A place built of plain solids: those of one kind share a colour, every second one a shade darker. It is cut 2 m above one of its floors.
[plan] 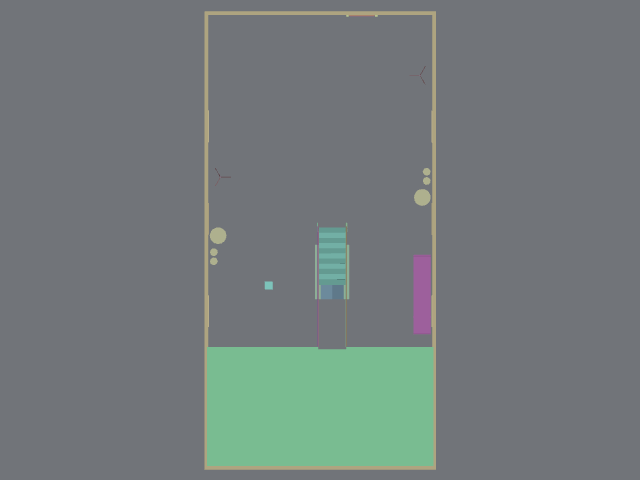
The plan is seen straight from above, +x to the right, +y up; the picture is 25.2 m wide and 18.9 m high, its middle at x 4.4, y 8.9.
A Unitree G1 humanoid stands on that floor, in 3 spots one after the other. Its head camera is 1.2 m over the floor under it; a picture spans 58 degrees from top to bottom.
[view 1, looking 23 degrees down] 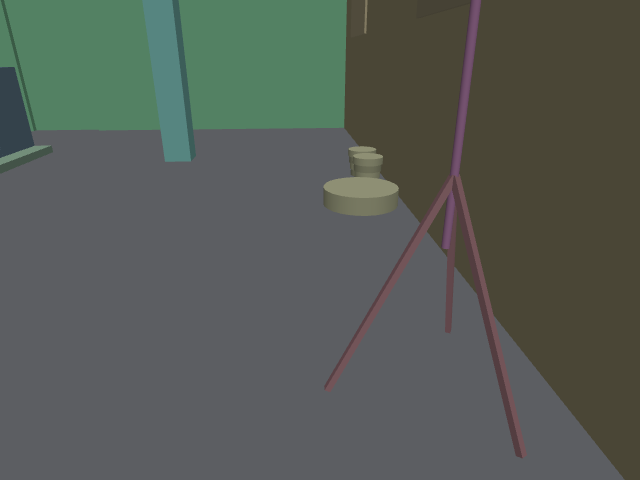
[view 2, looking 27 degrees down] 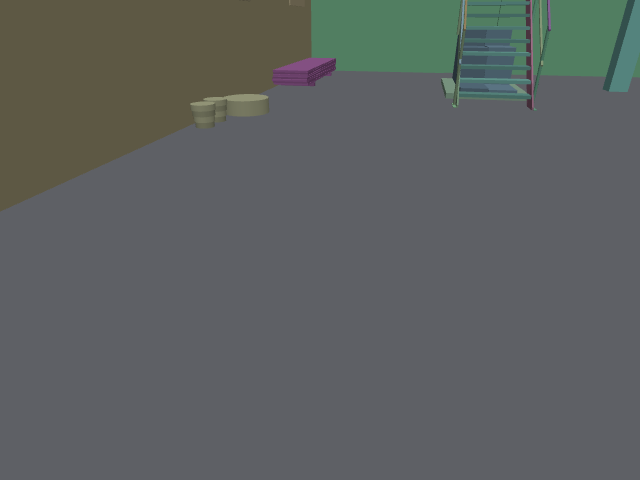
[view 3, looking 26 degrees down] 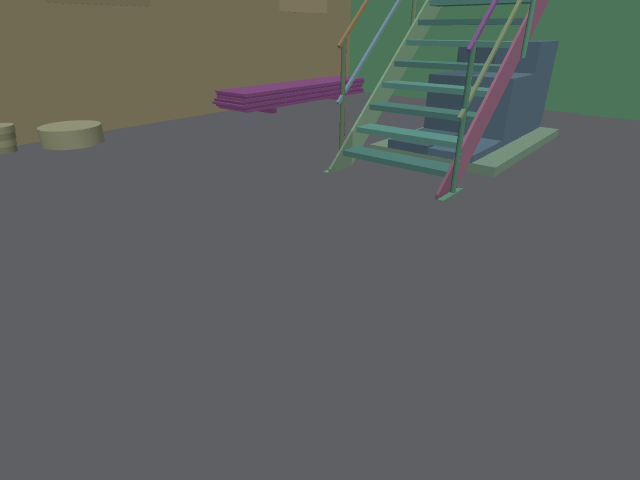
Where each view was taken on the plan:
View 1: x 1.00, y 12.69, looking -94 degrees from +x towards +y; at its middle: ground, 3.07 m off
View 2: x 6.05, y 16.66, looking -78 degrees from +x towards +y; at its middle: ground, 2.64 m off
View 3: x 3.00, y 12.59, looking -50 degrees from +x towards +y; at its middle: ground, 2.74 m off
